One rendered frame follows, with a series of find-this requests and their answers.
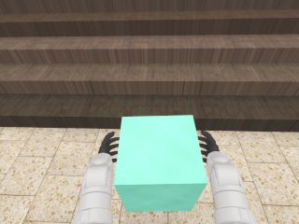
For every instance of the robot left forearm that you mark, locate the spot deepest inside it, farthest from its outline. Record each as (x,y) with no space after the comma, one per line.
(96,192)

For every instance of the robot right forearm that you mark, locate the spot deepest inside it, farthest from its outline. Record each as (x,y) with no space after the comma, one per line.
(231,204)

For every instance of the left robot hand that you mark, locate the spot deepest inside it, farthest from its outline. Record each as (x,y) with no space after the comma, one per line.
(106,145)

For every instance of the right robot hand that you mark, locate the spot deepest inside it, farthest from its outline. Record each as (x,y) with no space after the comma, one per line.
(210,144)

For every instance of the carton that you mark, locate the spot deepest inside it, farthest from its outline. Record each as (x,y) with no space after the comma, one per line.
(159,164)

